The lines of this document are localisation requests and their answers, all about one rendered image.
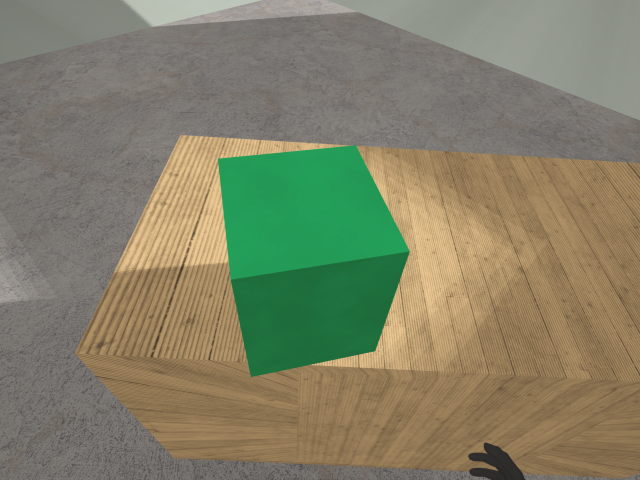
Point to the carton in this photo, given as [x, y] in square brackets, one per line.
[315, 256]

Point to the pedestal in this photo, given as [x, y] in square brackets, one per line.
[516, 322]

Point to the robot right hand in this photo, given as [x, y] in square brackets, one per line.
[507, 470]

